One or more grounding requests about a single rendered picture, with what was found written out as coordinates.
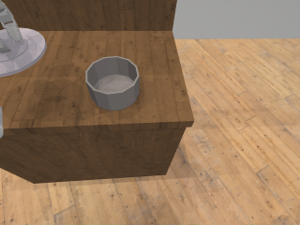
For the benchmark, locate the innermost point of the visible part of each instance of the pot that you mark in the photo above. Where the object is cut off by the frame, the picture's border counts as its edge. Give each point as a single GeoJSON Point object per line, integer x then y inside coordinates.
{"type": "Point", "coordinates": [113, 82]}

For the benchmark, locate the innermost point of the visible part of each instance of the knob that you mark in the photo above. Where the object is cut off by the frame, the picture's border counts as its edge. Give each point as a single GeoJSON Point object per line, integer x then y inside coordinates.
{"type": "Point", "coordinates": [6, 37]}

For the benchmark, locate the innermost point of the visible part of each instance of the table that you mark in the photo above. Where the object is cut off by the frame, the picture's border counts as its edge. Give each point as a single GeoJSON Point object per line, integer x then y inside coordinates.
{"type": "Point", "coordinates": [53, 131]}

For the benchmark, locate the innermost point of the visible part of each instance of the lid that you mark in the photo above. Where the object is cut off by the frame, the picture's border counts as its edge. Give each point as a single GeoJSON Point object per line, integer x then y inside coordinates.
{"type": "Point", "coordinates": [24, 54]}

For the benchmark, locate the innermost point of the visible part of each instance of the robot left hand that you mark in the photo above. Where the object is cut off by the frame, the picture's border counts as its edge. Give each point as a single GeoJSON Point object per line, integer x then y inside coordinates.
{"type": "Point", "coordinates": [12, 27]}

